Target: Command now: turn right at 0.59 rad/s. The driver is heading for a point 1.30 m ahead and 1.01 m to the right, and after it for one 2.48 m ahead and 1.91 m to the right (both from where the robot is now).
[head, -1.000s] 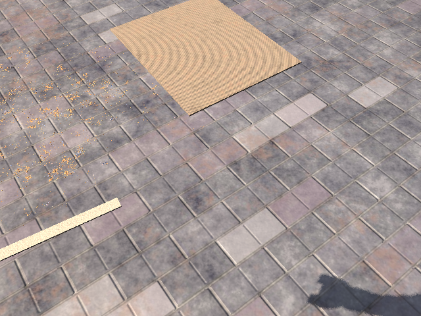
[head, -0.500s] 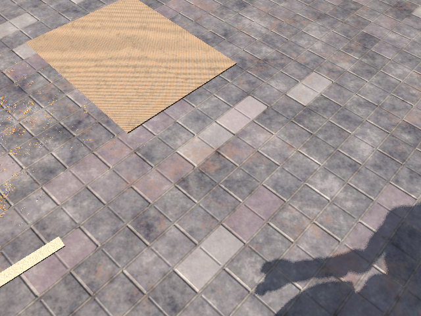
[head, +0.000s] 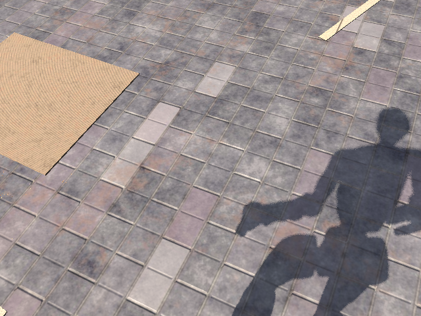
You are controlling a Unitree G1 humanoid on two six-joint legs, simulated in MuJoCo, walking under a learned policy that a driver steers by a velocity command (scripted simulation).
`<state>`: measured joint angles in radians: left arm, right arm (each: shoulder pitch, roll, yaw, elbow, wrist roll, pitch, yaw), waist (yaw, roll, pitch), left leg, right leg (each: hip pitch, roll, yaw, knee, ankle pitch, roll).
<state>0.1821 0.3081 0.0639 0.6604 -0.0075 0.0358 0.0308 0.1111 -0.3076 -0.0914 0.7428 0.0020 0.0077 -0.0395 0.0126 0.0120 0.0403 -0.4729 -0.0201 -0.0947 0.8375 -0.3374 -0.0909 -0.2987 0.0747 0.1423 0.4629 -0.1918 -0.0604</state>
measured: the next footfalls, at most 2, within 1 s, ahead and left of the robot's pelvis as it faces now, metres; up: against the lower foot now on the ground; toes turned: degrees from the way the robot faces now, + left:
left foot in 0.16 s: +0.07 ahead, +0.14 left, +0.00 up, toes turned -12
right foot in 0.60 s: -0.01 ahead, -0.12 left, +0.00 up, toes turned -23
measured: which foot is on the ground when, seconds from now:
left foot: up 0.00-0.14, down 0.16-0.60, up 0.62-1.00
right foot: down 0.00-0.16, up 0.18-0.58, down 0.60-1.00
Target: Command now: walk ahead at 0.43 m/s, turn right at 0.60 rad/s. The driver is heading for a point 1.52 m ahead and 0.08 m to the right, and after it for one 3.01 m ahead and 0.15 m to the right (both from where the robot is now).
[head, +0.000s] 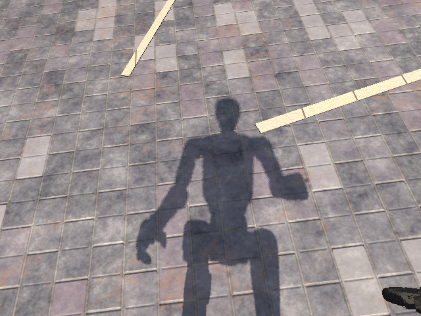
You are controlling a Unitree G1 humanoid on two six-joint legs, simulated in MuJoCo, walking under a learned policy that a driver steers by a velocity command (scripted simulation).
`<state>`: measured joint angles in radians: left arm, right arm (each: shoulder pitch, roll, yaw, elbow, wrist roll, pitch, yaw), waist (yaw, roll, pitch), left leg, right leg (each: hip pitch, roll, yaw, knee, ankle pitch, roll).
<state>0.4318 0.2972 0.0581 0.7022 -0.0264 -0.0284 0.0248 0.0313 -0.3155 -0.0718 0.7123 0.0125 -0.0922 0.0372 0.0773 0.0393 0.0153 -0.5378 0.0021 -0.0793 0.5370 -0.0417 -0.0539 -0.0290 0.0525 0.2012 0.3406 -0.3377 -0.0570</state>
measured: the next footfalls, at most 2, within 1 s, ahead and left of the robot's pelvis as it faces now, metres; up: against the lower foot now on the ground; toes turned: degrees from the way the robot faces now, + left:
left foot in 0.08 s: +0.20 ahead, +0.14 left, +0.00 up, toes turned -7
right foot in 0.56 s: +0.45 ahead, -0.19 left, +0.00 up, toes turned -17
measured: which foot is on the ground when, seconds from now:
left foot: up 0.00-0.06, down 0.08-0.58, up 0.60-1.00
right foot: down 0.00-0.10, up 0.12-0.54, down 0.56-1.00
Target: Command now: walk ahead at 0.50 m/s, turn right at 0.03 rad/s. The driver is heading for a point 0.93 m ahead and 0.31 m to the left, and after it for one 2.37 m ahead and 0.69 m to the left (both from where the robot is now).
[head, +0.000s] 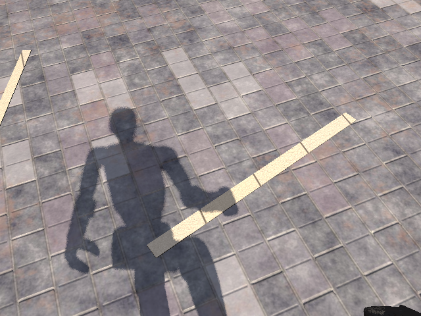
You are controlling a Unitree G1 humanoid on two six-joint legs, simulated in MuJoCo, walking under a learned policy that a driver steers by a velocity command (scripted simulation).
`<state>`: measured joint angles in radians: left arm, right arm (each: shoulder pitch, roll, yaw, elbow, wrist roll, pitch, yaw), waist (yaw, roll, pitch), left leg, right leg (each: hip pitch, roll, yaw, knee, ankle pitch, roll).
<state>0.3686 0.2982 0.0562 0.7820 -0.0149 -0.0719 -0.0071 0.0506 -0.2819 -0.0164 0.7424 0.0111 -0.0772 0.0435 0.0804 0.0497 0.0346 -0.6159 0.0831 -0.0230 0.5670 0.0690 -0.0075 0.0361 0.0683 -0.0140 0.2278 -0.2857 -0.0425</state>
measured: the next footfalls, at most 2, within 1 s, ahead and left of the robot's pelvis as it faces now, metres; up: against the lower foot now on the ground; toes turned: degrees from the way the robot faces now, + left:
left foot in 0.08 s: +0.24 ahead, +0.13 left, +0.00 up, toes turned +1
right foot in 0.62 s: +0.53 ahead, -0.10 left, +0.00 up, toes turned +5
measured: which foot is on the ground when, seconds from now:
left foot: up 0.00-0.06, down 0.08-0.64, up 0.66-1.00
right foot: down 0.00-0.10, up 0.12-0.60, down 0.62-1.00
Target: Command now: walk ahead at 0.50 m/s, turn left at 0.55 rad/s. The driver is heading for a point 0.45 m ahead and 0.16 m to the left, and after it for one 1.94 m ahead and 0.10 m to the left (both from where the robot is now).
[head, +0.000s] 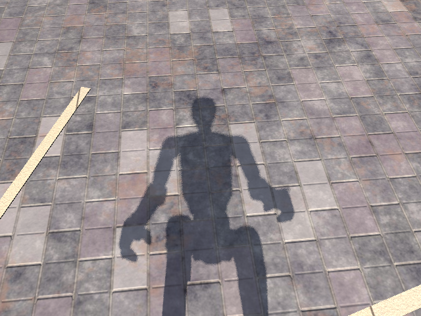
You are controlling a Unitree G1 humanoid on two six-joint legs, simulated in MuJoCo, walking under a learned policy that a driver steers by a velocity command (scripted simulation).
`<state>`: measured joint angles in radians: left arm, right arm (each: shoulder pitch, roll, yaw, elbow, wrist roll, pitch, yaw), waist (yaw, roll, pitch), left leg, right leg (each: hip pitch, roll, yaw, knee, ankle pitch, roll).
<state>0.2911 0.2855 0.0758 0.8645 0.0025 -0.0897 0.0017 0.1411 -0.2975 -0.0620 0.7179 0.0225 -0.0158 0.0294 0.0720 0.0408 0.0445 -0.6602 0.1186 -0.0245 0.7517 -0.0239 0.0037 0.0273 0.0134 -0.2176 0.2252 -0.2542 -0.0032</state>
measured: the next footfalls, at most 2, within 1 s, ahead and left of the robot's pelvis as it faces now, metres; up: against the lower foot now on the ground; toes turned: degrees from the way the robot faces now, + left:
left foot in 0.14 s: +0.24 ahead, +0.13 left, +0.00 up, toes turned +8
right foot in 0.62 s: +0.56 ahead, +0.02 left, +0.00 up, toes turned +26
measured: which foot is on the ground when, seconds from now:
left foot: up 0.00-0.12, down 0.14-0.62, up 0.64-0.92, down 0.94-1.00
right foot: down 0.00-0.14, up 0.16-0.60, down 0.62-0.98, up 1.00-1.00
